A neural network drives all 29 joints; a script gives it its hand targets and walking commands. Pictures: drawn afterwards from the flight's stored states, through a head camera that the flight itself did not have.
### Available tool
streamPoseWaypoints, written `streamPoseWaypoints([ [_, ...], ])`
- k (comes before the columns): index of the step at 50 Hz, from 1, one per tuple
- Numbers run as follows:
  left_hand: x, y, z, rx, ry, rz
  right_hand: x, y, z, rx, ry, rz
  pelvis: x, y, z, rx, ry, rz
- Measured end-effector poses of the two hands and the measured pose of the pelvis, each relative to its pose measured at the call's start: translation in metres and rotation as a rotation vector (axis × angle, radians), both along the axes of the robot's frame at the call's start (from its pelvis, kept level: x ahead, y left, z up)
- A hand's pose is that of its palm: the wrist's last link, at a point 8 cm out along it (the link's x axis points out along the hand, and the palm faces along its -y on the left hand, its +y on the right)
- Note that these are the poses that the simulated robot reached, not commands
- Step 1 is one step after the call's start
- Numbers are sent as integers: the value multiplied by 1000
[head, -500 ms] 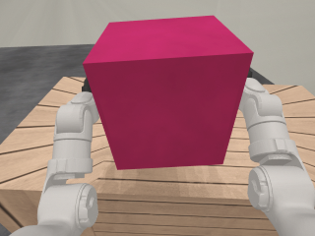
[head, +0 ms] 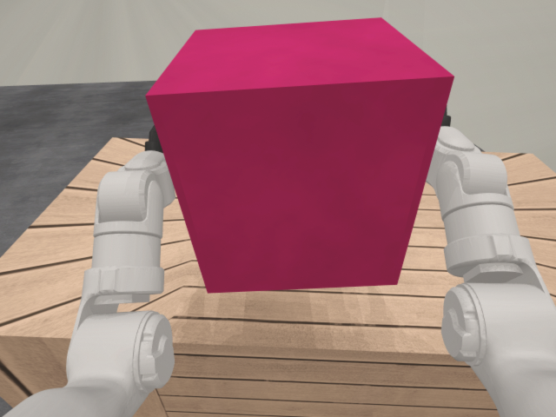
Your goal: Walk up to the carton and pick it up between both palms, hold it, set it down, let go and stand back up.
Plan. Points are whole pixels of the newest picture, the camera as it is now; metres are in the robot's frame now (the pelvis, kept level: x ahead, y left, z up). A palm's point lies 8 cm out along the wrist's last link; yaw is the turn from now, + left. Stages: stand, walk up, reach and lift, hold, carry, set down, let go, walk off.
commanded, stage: hold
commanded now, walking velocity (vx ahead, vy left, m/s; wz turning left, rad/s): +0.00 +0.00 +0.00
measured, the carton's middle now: (294, 155) +0.41 +0.00 +0.24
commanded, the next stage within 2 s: none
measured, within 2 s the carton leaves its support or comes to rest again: neither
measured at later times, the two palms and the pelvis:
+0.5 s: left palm (157, 160) +0.36 +0.17 +0.26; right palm (436, 131) +0.39 -0.18 +0.30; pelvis +0.00 +0.00 +0.00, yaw +0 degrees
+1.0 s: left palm (156, 158) +0.36 +0.18 +0.26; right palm (433, 130) +0.39 -0.18 +0.30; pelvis +0.00 +0.00 +0.00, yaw +0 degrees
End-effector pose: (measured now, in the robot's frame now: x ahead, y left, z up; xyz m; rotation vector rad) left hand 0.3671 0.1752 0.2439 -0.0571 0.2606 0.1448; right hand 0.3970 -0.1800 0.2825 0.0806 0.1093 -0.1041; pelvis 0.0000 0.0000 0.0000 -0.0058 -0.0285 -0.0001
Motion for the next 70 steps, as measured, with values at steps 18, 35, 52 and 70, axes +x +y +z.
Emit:
streamPoseWaypoints([
  [18,-11,1,12,-1,-20,2,-11,1,15,-1,-13,2,-1,0,0,0,-1,0],
  [35,-7,0,12,-1,-8,-5,-8,0,14,-4,4,-3,1,1,0,-1,3,1],
  [52,-5,1,13,0,-6,-4,-7,1,14,-5,13,-4,2,1,0,-2,5,1],
  [70,-5,2,15,2,-10,-3,-7,2,15,-6,14,-3,2,1,0,-2,6,2],
])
